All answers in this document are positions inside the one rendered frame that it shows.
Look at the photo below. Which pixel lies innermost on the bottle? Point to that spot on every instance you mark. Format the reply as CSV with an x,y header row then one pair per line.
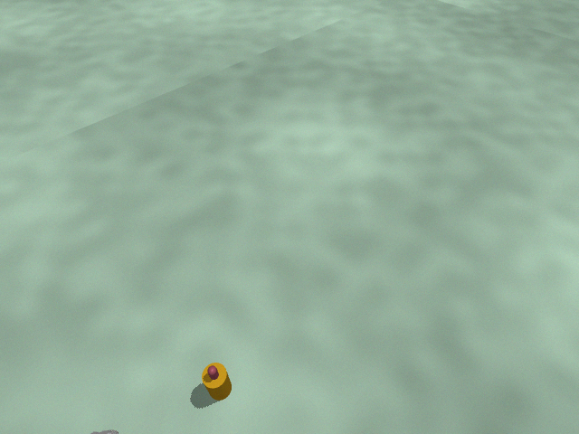
x,y
216,381

